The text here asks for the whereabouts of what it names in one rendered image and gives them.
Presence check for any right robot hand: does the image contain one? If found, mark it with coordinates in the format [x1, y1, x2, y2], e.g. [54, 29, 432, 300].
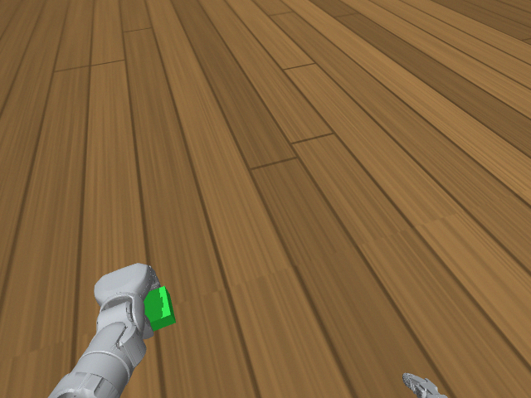
[402, 373, 448, 398]

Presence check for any small box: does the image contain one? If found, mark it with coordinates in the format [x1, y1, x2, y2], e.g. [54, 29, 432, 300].
[144, 286, 176, 331]

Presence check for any left robot arm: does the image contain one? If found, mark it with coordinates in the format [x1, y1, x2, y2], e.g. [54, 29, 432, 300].
[48, 292, 147, 398]

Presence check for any left robot hand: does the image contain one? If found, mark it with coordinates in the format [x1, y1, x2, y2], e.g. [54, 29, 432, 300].
[94, 263, 161, 339]

